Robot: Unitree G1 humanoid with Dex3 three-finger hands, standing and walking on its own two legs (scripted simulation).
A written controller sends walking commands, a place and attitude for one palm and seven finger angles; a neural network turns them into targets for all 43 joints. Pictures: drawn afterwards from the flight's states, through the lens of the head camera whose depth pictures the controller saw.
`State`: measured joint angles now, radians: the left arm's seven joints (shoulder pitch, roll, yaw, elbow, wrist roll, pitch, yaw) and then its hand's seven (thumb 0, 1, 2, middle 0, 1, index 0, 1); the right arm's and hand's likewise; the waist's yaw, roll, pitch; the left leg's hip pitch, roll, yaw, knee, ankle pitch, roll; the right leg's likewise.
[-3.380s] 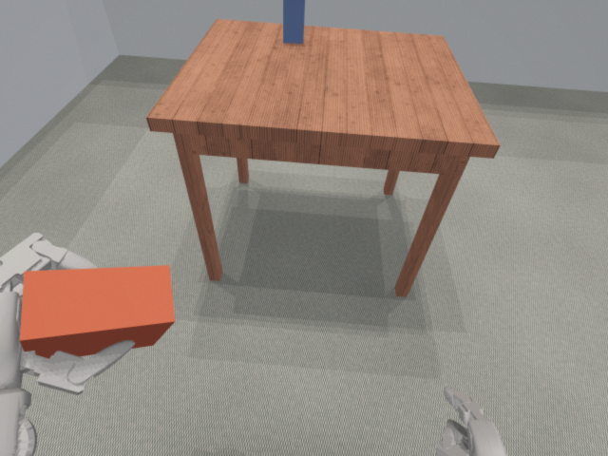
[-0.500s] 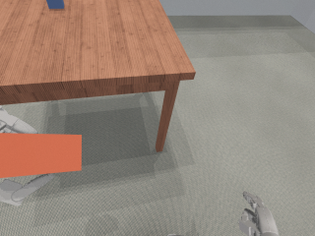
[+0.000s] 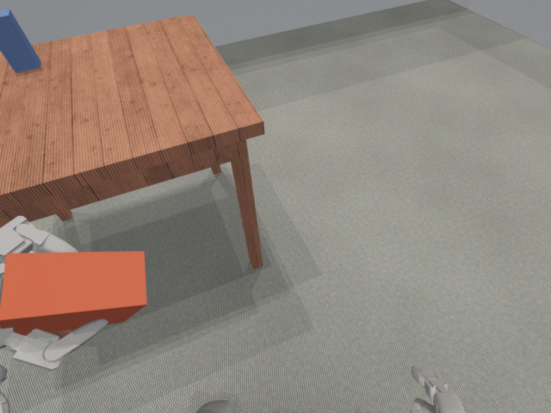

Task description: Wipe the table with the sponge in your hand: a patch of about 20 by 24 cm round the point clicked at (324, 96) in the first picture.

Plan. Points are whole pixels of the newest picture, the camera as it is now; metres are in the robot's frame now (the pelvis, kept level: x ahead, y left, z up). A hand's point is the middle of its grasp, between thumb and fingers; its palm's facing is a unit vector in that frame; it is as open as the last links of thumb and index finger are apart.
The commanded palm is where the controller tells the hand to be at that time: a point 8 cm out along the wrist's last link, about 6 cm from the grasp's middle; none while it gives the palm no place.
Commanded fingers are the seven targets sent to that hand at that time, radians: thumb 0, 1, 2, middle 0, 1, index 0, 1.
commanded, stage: take the last steps up to it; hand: left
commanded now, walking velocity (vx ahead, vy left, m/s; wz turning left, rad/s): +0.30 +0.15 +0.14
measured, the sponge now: (94, 292) +0.23 +0.20 +0.15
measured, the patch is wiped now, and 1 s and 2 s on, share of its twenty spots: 0.00 0.00 0.00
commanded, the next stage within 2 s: come to a stop and stand still in 1.42 s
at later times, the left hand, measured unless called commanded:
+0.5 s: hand (8, 248) +0.27 +0.30 +0.17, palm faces +0.47 -0.79 -0.40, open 10.1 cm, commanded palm +0.20 +0.33 +0.18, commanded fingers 0.00 0.10 1.30 -1.20 -1.60 -1.20 -1.60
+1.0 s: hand (55, 182) +0.37 +0.30 +0.17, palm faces +0.39 -0.78 -0.49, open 10.1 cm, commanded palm +0.31 +0.35 +0.18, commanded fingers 0.00 0.10 1.30 -1.20 -1.60 -1.20 -1.60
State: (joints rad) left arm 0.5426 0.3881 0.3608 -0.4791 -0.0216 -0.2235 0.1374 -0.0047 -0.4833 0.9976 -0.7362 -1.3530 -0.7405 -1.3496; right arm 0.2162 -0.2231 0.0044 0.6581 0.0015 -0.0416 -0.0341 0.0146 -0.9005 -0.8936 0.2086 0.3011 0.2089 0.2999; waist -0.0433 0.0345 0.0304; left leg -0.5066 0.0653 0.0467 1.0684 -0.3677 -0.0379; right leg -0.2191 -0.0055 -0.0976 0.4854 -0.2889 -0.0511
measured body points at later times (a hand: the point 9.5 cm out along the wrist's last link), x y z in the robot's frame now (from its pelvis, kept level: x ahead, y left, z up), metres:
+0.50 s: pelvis +0.05 +0.04 -0.01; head +0.07 +0.05 +0.44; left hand +0.24 +0.34 +0.19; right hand +0.24 -0.17 -0.09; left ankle +0.05 +0.16 -0.74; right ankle +0.00 -0.07 -0.68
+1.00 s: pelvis +0.17 +0.06 +0.00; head +0.22 +0.05 +0.45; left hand +0.35 +0.34 +0.19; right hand +0.34 -0.20 -0.09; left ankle +0.21 +0.23 -0.70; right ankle +0.14 -0.04 -0.74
